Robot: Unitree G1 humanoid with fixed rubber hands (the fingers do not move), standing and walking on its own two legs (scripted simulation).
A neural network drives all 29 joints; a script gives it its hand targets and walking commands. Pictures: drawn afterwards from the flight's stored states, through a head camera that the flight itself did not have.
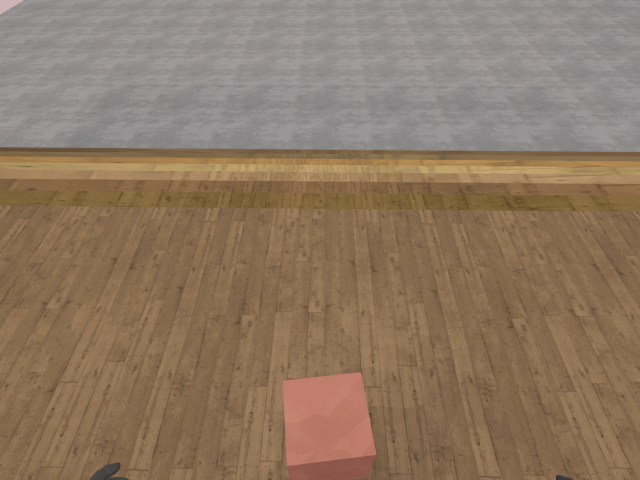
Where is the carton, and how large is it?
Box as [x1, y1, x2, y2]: [283, 372, 375, 479]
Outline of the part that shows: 360,372 283,381 287,468 291,479 351,479 366,477 375,456 375,449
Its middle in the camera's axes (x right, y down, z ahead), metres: +0.02 +0.52 +1.05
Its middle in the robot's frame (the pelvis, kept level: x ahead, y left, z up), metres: +0.37 +0.01 -0.66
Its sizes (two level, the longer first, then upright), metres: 0.210 0.200 0.250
